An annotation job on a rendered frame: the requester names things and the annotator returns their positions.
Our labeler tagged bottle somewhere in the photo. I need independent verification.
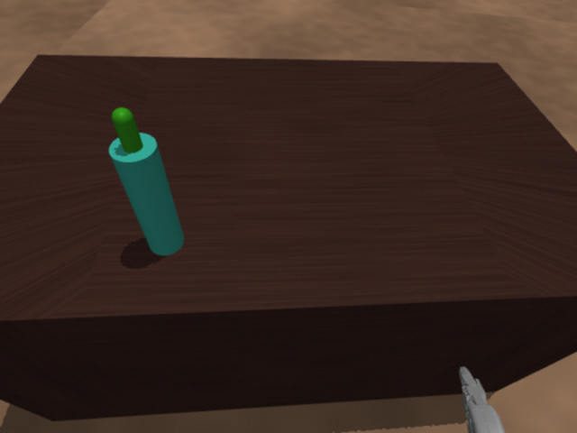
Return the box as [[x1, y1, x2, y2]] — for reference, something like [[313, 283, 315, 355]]
[[109, 107, 184, 255]]

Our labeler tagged right robot hand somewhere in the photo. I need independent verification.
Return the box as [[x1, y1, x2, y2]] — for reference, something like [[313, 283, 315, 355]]
[[459, 366, 505, 433]]

